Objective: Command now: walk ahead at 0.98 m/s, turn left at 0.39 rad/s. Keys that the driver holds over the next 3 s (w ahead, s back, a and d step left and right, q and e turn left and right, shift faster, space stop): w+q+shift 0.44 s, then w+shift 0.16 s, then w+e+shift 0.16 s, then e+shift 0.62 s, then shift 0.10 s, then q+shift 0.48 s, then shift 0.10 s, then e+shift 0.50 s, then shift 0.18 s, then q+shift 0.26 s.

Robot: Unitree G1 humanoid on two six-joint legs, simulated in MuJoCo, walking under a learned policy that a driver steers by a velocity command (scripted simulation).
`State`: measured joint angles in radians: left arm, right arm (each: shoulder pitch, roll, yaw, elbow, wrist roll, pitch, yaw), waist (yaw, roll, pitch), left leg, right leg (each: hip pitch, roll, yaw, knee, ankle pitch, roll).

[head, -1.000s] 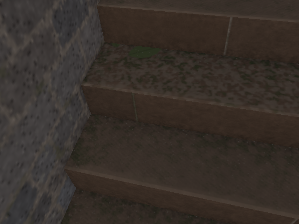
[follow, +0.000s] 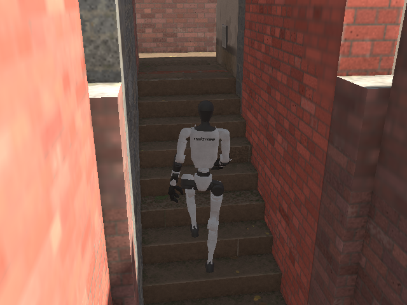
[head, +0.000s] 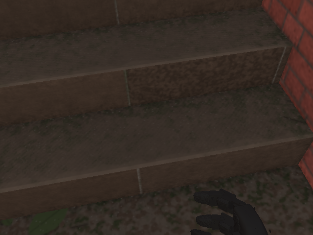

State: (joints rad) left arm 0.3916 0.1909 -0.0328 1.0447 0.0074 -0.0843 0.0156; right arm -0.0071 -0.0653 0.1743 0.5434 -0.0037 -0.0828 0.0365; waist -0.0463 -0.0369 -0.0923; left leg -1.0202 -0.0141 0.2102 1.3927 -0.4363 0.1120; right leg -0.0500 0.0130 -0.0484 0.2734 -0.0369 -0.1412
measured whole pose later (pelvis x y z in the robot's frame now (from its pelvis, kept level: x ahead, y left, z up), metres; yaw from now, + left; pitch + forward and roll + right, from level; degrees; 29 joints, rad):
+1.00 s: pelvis +0.66 +0.21 +0.46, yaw +18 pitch +0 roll +0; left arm 0.02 0.22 0.03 0.63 -0.04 -0.03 0.01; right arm 0.47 -0.25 -0.02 1.04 -0.06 -0.01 -0.02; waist 0.01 -0.04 -0.03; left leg -0.21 0.13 0.23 0.57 -0.35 -0.03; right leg -1.22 0.03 0.06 2.22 -0.14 -0.09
